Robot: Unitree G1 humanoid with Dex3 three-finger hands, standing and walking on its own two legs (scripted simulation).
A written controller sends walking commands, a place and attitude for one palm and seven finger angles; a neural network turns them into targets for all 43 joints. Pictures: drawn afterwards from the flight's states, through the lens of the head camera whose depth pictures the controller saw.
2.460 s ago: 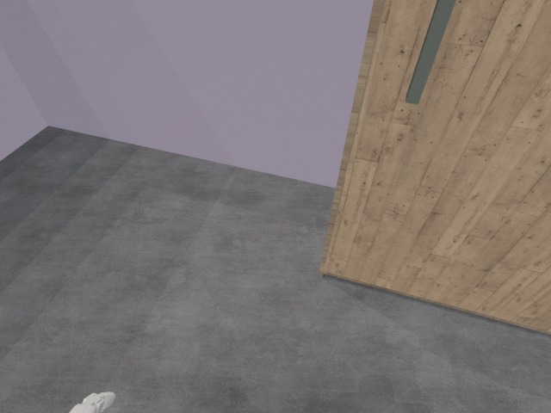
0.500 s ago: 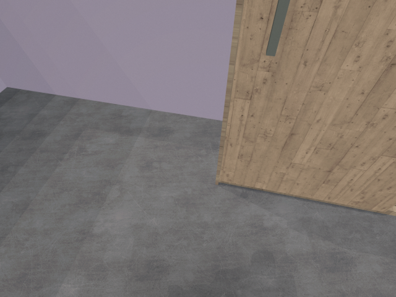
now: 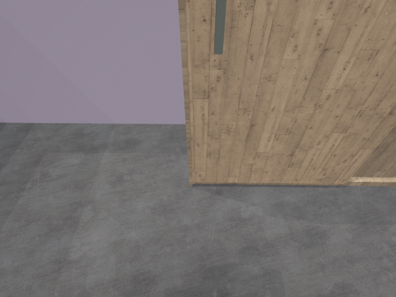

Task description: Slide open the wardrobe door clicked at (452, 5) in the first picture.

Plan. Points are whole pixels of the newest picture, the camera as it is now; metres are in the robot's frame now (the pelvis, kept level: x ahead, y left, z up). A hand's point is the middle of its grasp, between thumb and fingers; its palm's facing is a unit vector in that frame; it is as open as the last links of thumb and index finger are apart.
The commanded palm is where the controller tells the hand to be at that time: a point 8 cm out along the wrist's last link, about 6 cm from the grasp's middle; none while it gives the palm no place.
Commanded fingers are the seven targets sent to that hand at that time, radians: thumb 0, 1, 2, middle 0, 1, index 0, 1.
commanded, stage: take the last steps up to it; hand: left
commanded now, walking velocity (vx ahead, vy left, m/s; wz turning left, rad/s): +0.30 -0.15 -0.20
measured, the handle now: out of the picture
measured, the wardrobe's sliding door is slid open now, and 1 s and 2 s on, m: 0.00 0.00 0.00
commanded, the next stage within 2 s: come to a stop and stand still in 0.74 s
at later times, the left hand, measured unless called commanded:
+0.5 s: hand out of the picture +0.09 +0.15 -0.20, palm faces -0.04 -1.00 -0.08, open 7.4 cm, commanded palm none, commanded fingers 0.00 0.90 0.90 -0.20 -0.30 -0.20 -0.30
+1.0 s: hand (194, 188) +0.45 +0.03 -0.17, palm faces -0.15 -0.97 -0.22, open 7.3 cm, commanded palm none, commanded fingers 0.00 0.90 0.90 -0.20 -0.30 -0.20 -0.30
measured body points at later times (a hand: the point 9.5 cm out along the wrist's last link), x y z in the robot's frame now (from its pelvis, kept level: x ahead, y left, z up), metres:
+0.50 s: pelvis +0.15 -0.01 -0.01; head +0.18 +0.03 +0.43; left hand +0.09 +0.20 -0.19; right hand +0.21 -0.25 -0.14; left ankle +0.19 +0.08 -0.73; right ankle +0.00 -0.11 -0.67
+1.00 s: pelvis +0.32 -0.13 -0.01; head +0.36 -0.16 +0.43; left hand +0.46 +0.08 -0.15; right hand +0.21 -0.33 -0.18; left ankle +0.22 +0.05 -0.67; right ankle +0.39 -0.23 -0.73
